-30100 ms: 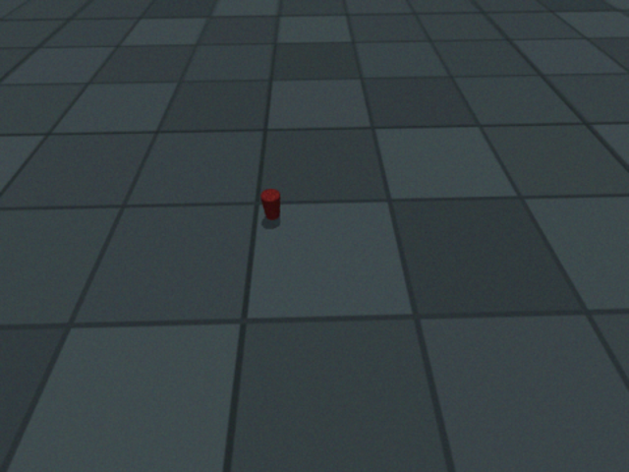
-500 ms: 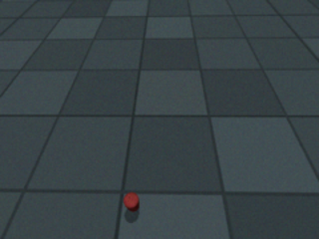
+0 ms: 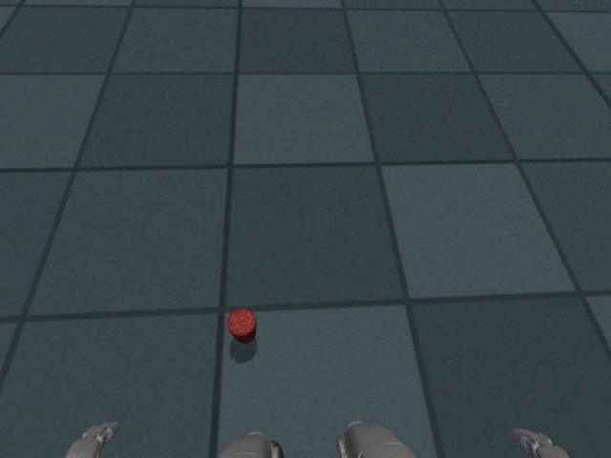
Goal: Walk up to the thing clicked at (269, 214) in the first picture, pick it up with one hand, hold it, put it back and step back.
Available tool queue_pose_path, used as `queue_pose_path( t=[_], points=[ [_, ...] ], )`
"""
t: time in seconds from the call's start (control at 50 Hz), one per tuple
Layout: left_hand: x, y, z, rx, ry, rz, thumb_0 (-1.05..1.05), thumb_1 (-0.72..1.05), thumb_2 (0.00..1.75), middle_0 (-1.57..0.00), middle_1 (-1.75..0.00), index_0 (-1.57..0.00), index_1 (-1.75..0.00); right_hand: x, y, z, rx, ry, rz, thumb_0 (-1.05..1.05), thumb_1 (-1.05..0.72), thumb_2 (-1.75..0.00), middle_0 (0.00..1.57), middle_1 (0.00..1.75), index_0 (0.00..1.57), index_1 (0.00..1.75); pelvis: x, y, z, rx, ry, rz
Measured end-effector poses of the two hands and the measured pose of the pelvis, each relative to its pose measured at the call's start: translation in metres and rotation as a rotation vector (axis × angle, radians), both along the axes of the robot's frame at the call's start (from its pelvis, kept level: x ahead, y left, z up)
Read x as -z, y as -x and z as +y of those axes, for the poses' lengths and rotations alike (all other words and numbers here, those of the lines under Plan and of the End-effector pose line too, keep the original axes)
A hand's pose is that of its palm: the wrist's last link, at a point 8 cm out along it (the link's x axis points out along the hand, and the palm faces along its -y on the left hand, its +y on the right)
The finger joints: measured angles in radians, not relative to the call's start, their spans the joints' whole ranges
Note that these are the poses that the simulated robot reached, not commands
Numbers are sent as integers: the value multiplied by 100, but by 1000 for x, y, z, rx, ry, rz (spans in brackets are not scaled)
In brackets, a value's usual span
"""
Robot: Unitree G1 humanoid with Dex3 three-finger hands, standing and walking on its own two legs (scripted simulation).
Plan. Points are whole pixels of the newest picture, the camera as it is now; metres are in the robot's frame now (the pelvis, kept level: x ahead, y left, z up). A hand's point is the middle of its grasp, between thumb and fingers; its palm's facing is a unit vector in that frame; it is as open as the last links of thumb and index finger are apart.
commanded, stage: step back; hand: left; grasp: from the side
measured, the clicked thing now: (243, 328) +0.49 +0.17 -0.70
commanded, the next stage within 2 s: none
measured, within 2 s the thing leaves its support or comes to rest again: neither
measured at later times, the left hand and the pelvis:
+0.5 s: hand out of the picture +0.00 +0.27 -0.15, palm faces +0.01 -0.93 -0.37, open 7.4 cm; pelvis -0.12 +0.01 +0.00, yaw +1 degrees
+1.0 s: hand out of the picture -0.19 +0.23 -0.14, palm faces -0.03 -0.91 -0.40, open 7.4 cm; pelvis -0.28 -0.03 +0.00, yaw -1 degrees
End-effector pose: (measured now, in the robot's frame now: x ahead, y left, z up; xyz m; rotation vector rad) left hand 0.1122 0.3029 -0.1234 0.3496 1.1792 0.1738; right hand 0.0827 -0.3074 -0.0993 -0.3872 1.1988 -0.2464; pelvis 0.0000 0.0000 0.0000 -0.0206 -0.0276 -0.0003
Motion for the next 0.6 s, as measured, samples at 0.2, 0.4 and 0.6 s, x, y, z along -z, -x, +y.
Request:
queue_pose_path(
  t=[0.2, 0.4, 0.6],
  points=[
    [-11, 62, -14, 12, -27, -12, 1, 90, 89, -20, -30, -20, -30, 19, 36, -12, 18, -59, -41, 1, -90, -89, 21, 30, 21, 30, 7, 47, -15, 27, -15, -22],
    [-15, 94, 6, -13, -29, -116, 1, 90, 89, -20, -30, -20, -31, 8, 90, -10, -40, 7, -6, 1, -90, -89, 20, 30, 20, 30, 9, 95, 1, -26, -18, 1],
    [-11, 153, 13, -27, 1, -72, 1, 90, 90, -20, -30, -20, -30, -16, 142, 4, -50, 21, -42, 1, -90, -89, 21, 30, 21, 30, -4, 151, 4, 4, 3, -9]
  ],
)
